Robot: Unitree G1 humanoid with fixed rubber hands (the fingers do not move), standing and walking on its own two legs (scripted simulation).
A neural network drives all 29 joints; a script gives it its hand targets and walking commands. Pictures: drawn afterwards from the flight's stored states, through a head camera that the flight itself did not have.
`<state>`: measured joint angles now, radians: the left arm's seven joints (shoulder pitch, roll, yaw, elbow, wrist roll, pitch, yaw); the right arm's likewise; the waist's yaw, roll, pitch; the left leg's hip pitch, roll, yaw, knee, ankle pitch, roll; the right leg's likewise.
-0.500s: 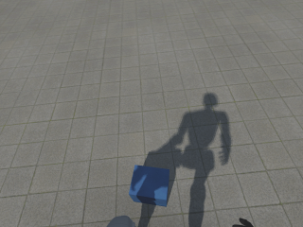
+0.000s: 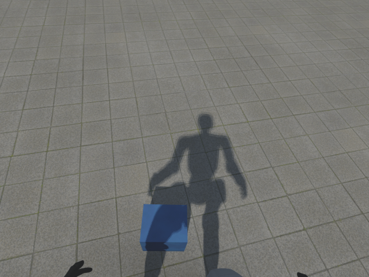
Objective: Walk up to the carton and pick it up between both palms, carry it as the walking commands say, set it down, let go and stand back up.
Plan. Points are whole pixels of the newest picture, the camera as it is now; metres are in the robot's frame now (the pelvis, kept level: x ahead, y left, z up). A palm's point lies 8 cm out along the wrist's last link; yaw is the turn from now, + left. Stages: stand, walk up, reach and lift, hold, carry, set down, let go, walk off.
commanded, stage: walk up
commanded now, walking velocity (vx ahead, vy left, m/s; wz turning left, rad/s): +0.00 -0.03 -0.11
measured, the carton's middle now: (164, 228) +0.38 +0.04 -0.68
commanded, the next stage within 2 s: stand in 0.24 s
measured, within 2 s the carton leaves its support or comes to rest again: neither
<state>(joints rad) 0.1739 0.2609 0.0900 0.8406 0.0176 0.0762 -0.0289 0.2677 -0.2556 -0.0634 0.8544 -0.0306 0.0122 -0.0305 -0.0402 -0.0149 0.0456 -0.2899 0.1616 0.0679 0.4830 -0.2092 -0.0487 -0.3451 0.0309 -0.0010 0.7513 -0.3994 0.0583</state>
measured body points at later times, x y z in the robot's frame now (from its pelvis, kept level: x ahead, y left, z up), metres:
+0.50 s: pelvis +0.00 -0.01 +0.00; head +0.00 -0.01 +0.45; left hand +0.06 +0.24 -0.15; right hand +0.03 -0.26 -0.15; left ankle -0.02 +0.10 -0.74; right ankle -0.02 -0.14 -0.74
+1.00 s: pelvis +0.00 +0.01 +0.00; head +0.00 +0.02 +0.45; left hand -0.02 +0.24 -0.16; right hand +0.00 -0.22 -0.15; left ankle -0.02 +0.10 -0.74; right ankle -0.02 -0.14 -0.74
